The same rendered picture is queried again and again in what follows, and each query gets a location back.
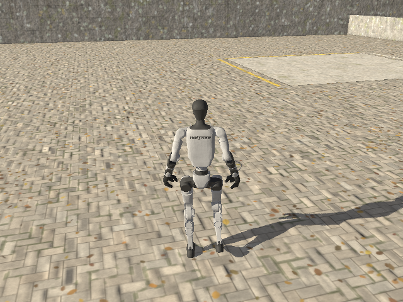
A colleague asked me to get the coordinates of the left robot upper arm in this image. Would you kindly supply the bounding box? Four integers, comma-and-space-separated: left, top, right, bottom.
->
170, 127, 187, 162

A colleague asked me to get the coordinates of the right robot upper arm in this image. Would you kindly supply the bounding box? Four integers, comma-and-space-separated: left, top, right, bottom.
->
213, 126, 232, 162

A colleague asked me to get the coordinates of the left robot forearm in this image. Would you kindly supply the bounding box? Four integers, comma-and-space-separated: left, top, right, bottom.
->
164, 153, 176, 177

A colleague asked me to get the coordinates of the robot left hand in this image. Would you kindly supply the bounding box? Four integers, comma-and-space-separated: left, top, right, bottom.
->
163, 175, 178, 188

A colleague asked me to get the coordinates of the left robot shin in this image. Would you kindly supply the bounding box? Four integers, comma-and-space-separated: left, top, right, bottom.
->
184, 209, 194, 250

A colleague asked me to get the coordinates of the robot torso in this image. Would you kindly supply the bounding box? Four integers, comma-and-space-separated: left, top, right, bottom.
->
186, 124, 215, 189

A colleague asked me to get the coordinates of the right robot forearm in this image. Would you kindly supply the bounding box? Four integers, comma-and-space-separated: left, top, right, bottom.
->
225, 152, 239, 177

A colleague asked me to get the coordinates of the robot right hand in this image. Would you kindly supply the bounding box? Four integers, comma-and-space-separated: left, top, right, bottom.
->
225, 175, 240, 189

